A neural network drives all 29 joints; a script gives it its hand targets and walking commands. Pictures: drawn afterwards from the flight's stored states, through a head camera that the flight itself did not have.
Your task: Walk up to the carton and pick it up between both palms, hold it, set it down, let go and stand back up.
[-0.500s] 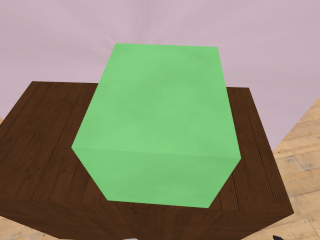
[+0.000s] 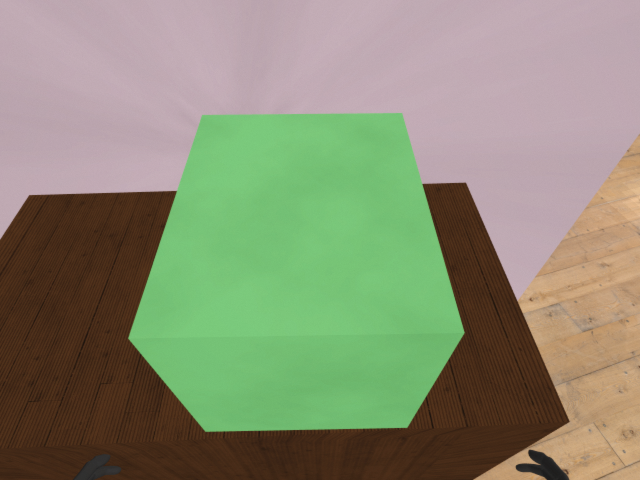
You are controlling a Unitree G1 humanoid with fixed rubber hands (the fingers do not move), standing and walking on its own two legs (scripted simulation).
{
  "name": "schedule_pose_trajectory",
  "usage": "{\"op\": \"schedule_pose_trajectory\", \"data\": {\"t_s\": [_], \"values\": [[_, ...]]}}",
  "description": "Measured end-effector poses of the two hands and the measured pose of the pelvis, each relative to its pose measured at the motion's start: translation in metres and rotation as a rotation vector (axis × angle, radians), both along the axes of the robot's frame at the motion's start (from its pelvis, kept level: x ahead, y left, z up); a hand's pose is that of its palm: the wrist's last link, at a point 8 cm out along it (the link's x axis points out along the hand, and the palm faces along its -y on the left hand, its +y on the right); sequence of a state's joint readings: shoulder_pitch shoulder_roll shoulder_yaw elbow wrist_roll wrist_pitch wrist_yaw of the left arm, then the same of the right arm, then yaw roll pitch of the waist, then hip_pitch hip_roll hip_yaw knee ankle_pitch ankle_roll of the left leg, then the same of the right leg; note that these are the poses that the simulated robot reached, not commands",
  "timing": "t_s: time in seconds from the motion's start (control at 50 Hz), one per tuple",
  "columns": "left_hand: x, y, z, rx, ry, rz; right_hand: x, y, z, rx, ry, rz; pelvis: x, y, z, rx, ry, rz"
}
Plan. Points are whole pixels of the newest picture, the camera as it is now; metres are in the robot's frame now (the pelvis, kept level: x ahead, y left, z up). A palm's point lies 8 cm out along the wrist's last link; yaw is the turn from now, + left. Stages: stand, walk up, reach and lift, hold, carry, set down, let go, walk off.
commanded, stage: walk up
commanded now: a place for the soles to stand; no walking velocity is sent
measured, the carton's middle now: (304, 271) +0.36 +0.03 +0.07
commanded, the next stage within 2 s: stand in 0.24 s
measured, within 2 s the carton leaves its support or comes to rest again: neither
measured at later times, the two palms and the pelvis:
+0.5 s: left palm out of the picture +0.06 +0.32 -0.10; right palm out of the picture +0.08 -0.28 -0.11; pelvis -0.01 +0.01 +0.01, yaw +0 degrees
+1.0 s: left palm out of the picture +0.13 +0.29 -0.09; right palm out of the picture +0.13 -0.28 -0.10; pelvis -0.02 +0.00 -0.01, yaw +0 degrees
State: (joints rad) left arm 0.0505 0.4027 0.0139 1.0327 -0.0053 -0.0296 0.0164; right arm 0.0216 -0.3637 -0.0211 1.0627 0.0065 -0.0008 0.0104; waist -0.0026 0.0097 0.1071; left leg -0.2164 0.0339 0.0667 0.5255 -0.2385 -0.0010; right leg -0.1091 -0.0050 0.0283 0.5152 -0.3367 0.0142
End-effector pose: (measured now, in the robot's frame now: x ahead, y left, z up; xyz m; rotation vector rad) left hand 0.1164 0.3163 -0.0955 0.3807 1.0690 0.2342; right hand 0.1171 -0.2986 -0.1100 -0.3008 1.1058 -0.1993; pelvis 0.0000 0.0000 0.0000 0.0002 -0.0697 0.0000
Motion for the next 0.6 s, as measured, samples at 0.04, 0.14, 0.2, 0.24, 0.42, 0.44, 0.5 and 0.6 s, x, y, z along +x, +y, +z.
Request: {"op": "schedule_pose_trajectory", "data": {"t_s": [0.04, 0.14, 0.2, 0.24, 0.42, 0.44, 0.5, 0.6], "values": [[0.001, -0.001, 0.001, -0.009, 0.003, -0.007, -0.004, 0.001, 0.002, 0.002, 0.001, -0.004, -0.001, 0.002, 0.002, 0.001, 0.000, -0.004], [-0.003, -0.006, 0.000, -0.037, 0.015, -0.014, -0.012, 0.006, 0.006, 0.005, 0.011, -0.003, -0.003, 0.005, 0.007, 0.000, 0.004, -0.006], [-0.008, -0.007, -0.002, -0.047, 0.030, -0.015, -0.018, 0.010, 0.007, 0.008, 0.017, -0.009, -0.006, 0.007, 0.008, -0.001, 0.002, -0.006], [-0.013, -0.007, -0.002, -0.053, 0.039, -0.011, -0.021, 0.012, 0.007, 0.009, 0.022, -0.006, -0.007, 0.008, 0.009, -0.001, 0.002, -0.005], [-0.041, -0.002, -0.005, -0.055, 0.100, 0.018, -0.035, 0.017, 0.004, 0.018, 0.051, -0.010, -0.012, 0.012, 0.011, -0.001, 0.014, -0.002], [-0.044, -0.002, -0.006, -0.054, 0.109, 0.023, -0.037, 0.017, 0.003, 0.019, 0.055, -0.010, -0.012, 0.012, 0.011, -0.001, 0.014, -0.002], [-0.054, 0.000, -0.006, -0.051, 0.131, 0.033, -0.040, 0.018, 0.001, 0.022, 0.069, -0.011, -0.012, 0.013, 0.011, -0.001, 0.015, -0.001], [-0.064, 0.002, -0.006, -0.040, 0.156, 0.044, -0.041, 0.017, -0.001, 0.022, 0.078, -0.010, -0.012, 0.012, 0.011, 0.000, 0.016, 0.001]]}}
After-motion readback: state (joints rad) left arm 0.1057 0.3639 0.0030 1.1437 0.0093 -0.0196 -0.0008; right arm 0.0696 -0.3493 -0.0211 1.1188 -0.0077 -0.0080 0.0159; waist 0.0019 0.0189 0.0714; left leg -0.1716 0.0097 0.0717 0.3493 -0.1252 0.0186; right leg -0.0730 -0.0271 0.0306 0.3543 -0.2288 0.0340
